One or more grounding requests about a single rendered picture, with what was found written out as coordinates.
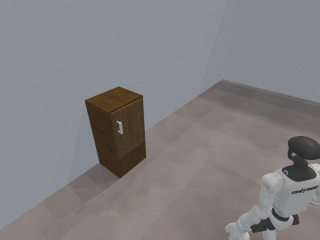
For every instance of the left robot hand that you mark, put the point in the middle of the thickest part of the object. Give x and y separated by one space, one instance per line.
234 234

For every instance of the robot left thigh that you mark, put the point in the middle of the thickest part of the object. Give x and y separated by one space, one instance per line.
262 226

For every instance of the right robot upper arm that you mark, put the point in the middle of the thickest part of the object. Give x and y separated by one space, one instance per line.
316 197

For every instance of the left robot upper arm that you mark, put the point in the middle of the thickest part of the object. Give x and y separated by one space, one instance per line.
270 184

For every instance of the robot head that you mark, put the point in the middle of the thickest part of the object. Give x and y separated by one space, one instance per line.
305 148

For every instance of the left robot forearm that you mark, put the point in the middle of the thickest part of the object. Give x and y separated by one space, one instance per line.
251 218

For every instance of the handle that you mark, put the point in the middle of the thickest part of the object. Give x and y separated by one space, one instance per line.
120 127

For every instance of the cupboard door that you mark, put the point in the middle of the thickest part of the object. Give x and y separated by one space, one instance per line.
132 118

